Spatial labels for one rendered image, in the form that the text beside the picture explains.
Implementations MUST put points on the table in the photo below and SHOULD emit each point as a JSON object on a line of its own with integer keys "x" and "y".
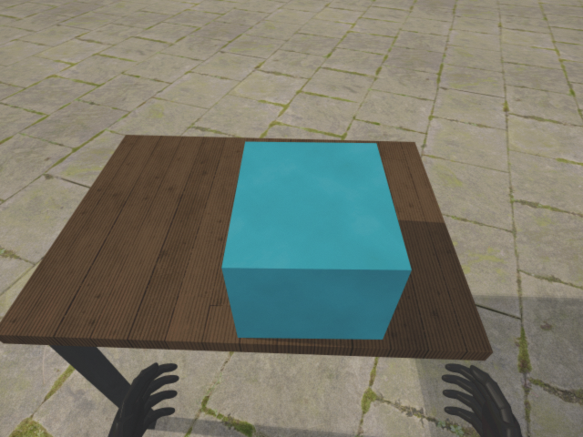
{"x": 138, "y": 265}

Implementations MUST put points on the robot left hand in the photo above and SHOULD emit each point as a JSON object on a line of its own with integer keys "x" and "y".
{"x": 133, "y": 416}

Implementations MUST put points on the robot right hand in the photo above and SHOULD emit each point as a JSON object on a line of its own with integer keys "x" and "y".
{"x": 492, "y": 415}

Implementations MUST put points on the carton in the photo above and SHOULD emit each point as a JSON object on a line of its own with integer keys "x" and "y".
{"x": 314, "y": 248}

